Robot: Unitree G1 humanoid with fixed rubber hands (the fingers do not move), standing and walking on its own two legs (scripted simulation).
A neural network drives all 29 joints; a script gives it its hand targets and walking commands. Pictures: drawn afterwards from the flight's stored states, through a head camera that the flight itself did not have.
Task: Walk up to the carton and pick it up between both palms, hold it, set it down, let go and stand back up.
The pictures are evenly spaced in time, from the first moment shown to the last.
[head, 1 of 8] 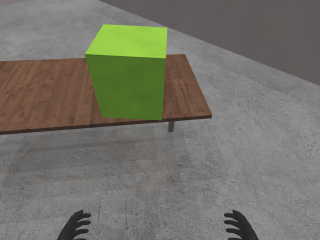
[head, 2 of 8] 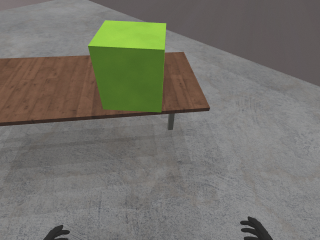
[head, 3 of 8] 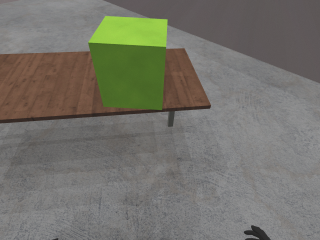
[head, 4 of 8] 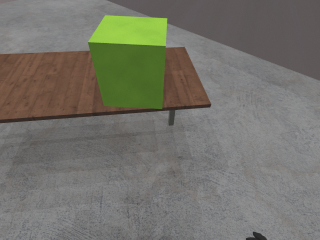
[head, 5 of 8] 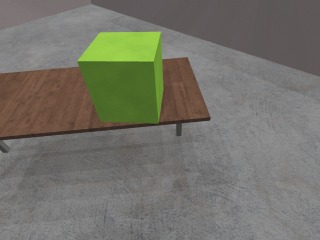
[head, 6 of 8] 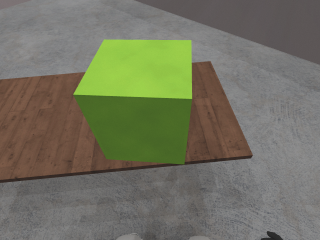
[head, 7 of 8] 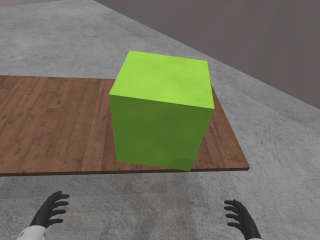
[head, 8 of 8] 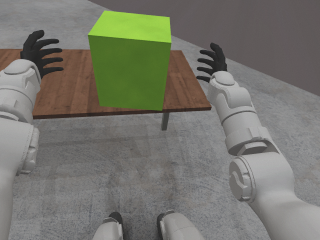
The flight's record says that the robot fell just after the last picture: yes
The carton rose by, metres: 0.00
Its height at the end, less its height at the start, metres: +0.00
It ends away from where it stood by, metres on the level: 0.00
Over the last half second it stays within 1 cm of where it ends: yes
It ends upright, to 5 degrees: yes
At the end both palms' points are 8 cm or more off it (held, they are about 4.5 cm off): yes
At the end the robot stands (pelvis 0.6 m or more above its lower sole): yes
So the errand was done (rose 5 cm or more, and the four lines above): no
